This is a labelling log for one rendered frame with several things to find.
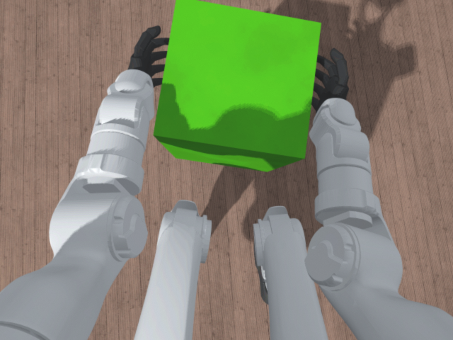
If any left robot shin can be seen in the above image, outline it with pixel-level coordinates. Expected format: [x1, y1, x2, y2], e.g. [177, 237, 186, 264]
[156, 200, 199, 248]

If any robot shin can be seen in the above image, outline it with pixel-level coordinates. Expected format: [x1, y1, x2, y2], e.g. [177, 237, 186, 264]
[261, 206, 306, 288]
[156, 200, 199, 248]

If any right robot forearm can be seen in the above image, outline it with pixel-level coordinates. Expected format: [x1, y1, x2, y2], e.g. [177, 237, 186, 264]
[309, 98, 395, 245]

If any carton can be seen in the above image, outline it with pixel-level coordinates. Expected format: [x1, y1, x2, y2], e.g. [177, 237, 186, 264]
[153, 0, 321, 172]

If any left robot upper arm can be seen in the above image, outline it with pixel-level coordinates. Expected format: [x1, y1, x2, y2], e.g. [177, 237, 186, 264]
[0, 192, 148, 340]

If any robot right hand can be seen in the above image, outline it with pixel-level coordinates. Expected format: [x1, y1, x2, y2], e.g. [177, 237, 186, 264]
[311, 48, 349, 113]

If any right robot upper arm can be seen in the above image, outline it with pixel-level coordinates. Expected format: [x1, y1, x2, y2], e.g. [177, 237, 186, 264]
[304, 222, 453, 340]

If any left robot forearm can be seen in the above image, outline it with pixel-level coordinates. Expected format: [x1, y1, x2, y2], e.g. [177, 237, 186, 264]
[49, 69, 154, 247]

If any robot left hand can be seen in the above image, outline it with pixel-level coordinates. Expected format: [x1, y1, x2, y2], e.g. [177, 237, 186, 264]
[128, 25, 169, 87]

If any right robot shin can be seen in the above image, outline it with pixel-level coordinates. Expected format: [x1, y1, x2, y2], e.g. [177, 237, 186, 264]
[261, 206, 306, 288]

